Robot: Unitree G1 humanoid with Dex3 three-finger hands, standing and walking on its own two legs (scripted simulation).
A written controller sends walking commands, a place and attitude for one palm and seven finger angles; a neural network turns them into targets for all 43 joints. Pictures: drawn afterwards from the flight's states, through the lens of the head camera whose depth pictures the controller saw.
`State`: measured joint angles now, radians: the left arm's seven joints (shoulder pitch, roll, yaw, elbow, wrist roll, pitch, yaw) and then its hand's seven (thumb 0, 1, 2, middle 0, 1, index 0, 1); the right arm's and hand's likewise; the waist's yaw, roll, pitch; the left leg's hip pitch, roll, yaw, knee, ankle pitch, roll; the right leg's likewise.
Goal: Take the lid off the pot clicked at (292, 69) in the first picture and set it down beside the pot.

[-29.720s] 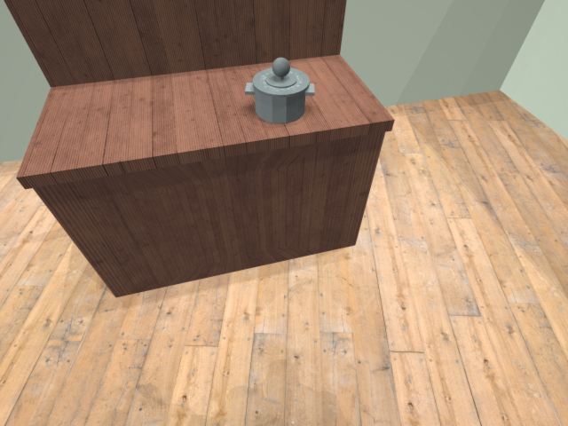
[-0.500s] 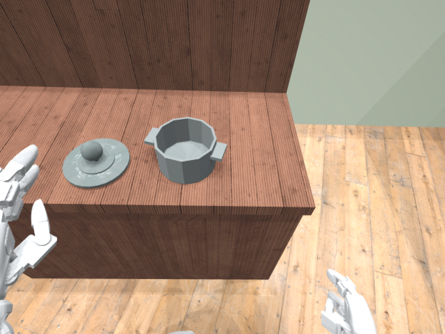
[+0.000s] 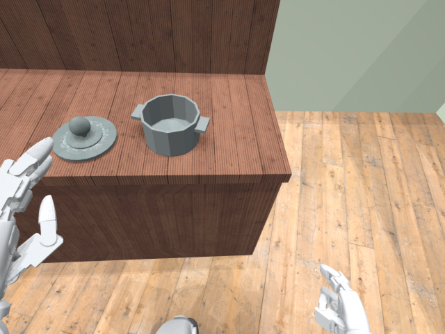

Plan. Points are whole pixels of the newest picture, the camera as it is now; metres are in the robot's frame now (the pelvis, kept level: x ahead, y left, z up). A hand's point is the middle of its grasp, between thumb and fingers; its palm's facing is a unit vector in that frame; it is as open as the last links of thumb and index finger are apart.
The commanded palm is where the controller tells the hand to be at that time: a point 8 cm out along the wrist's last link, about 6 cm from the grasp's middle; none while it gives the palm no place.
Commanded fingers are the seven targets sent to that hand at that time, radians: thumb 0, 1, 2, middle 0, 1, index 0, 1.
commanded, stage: step back with the hand held close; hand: left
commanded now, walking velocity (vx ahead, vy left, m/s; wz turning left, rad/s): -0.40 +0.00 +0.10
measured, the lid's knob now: (79, 126) +0.58 +0.39 -0.03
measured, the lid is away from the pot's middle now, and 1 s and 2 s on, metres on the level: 0.23 0.23 0.23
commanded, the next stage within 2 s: stop stepping back and stand still in 0.20 s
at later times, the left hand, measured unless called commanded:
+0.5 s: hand out of the picture +0.04 +0.21 +0.17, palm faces +0.19 -0.82 -0.54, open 7.4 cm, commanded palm -0.01 +0.28 +0.19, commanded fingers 0.00 0.90 0.90 -0.20 -0.30 -0.20 -0.30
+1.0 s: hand out of the picture -0.07 +0.29 +0.18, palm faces +0.36 -0.79 -0.50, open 7.4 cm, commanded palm -0.13 +0.33 +0.19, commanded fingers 0.00 0.90 0.90 -0.20 -0.30 -0.20 -0.30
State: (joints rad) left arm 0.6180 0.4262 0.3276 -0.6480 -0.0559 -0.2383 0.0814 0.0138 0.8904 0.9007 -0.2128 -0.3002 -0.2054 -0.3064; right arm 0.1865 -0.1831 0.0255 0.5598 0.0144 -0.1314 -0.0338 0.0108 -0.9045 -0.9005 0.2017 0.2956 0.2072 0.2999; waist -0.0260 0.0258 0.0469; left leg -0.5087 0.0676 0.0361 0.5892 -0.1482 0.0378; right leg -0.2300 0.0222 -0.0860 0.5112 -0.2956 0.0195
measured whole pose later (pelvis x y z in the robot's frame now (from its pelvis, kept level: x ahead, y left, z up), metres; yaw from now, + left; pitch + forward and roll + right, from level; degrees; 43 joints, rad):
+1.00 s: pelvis -0.24 +0.04 -0.03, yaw +4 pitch +0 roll -5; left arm 0.61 0.51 0.46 -0.69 -0.05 -0.29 0.08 0.01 0.88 0.90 -0.22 -0.30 -0.21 -0.31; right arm 0.28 -0.17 -0.01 0.61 0.04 -0.05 0.01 0.01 -0.91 -0.90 0.20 0.30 0.21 0.30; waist -0.03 0.00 -0.02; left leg -0.53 -0.03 -0.03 1.37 -0.50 0.03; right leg -0.34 0.09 -0.09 0.77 -0.44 -0.05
